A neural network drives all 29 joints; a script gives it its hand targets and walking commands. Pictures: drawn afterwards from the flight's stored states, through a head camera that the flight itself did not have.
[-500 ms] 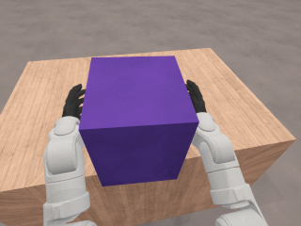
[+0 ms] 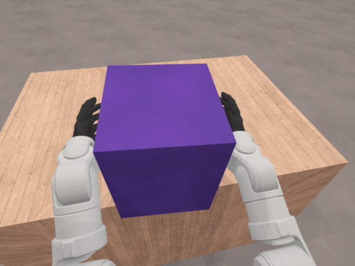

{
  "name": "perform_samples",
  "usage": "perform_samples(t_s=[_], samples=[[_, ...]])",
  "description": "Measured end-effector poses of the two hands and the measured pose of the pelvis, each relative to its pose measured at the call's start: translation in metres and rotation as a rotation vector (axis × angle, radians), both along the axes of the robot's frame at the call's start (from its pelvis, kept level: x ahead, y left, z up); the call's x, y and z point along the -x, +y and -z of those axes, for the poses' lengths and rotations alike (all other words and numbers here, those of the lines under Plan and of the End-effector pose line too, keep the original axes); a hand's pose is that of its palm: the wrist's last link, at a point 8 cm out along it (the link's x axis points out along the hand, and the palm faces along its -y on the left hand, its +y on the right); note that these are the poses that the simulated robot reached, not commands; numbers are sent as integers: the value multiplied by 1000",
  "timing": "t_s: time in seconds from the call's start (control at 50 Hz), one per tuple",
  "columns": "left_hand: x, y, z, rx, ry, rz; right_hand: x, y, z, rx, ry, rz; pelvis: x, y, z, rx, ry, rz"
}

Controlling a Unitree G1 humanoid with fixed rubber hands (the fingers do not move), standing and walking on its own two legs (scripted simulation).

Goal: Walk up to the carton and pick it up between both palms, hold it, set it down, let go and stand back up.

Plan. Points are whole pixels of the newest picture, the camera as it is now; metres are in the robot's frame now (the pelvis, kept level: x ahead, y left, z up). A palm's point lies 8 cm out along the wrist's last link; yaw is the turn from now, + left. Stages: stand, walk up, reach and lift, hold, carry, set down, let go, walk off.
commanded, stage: hold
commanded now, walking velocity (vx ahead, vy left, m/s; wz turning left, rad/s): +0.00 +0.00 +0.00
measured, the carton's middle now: (162, 143) +0.35 +0.01 +0.13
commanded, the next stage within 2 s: none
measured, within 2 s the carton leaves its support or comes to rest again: neither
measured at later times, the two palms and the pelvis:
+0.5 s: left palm (86, 139) +0.33 +0.16 +0.17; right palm (233, 131) +0.34 -0.14 +0.16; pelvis +0.00 +0.00 +0.00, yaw +0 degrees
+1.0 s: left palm (88, 139) +0.33 +0.16 +0.17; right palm (234, 132) +0.34 -0.14 +0.16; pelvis +0.00 +0.00 +0.00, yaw +0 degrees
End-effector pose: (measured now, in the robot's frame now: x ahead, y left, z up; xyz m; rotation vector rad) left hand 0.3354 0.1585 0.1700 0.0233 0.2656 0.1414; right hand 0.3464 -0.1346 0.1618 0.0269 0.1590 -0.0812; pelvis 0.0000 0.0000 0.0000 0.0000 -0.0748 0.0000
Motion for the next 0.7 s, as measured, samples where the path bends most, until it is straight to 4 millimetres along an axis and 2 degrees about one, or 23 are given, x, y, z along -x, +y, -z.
perform_samples(t_s=[0.16, 0.5, 0.62, 0.7], samples=[[3, -1, 7, -1, 30, 2, 3, -1, 8, 3, 31, 1, 1, -2, 0, -1, -19, 1], [3, -1, 1, 5, 2, 1, 3, -1, 2, 0, 3, 2, 0, -2, 0, -1, -19, 2], [3, 0, 9, -1, 38, 4, 4, 0, 10, 1, 40, 5, 1, -2, 0, 0, -25, 2], [6, 0, 5, -6, 17, 0, 5, 0, 7, -3, 16, 3, 2, -1, 0, 1, -11, 3]])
